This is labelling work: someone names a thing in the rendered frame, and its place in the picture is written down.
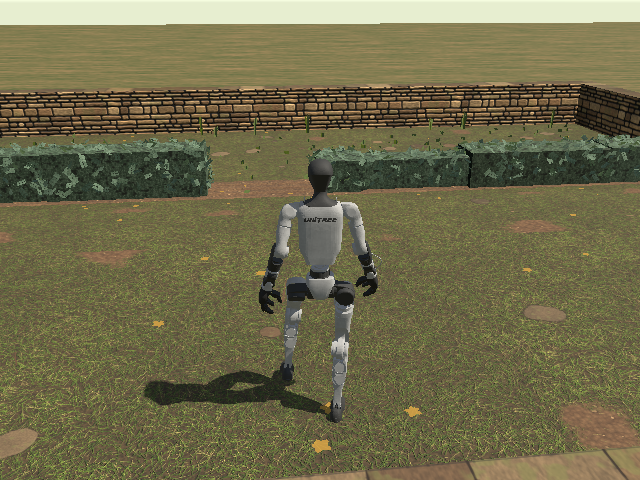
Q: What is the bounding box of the right robot thigh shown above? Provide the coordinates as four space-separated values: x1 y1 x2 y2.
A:
331 280 355 360

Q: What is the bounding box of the left robot upper arm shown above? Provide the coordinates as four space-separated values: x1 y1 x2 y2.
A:
273 202 300 259

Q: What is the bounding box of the robot left forearm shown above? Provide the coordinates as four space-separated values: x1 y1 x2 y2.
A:
261 243 283 291

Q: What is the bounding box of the robot left hand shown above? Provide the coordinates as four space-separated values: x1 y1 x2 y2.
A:
259 287 282 314

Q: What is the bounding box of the robot right forearm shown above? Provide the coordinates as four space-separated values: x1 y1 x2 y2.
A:
358 240 377 279

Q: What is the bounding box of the humanoid robot head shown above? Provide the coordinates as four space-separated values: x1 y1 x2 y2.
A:
303 158 338 207

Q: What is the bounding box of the right robot upper arm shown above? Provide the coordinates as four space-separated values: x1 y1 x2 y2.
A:
341 202 368 256

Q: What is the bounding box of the robot right hand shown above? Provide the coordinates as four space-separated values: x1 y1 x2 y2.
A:
355 275 379 297

